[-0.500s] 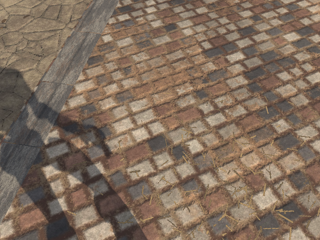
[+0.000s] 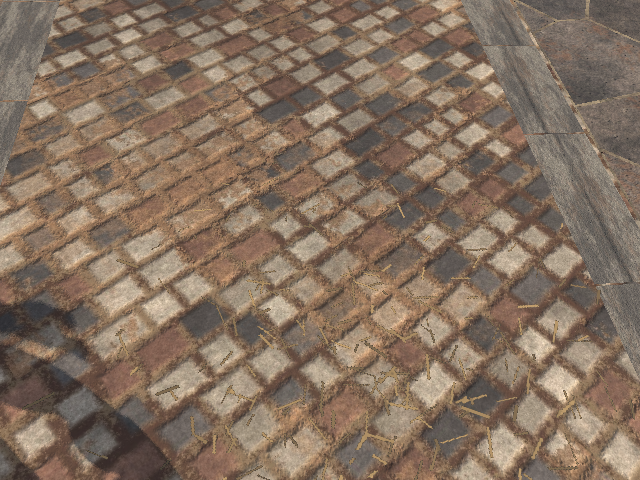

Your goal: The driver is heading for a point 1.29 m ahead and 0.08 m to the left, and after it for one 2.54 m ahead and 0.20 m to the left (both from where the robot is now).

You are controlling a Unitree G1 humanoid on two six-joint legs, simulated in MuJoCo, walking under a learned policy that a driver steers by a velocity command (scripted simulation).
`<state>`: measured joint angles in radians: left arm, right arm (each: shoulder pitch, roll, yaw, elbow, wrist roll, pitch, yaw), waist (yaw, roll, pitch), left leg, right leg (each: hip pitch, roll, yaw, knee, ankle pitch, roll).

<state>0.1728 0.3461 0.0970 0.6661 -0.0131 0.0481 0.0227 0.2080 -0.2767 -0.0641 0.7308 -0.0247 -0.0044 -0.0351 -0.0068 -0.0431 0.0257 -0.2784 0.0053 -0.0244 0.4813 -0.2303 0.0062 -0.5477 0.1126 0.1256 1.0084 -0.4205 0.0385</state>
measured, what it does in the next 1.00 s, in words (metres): walks ahead: right foot, then left foot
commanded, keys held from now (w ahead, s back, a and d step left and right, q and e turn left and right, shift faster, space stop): e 0.12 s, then no key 0.24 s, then w+q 0.64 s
